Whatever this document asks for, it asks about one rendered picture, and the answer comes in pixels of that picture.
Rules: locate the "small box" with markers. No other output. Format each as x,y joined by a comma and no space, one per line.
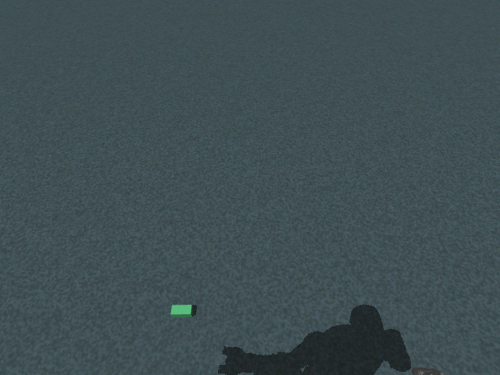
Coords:
181,311

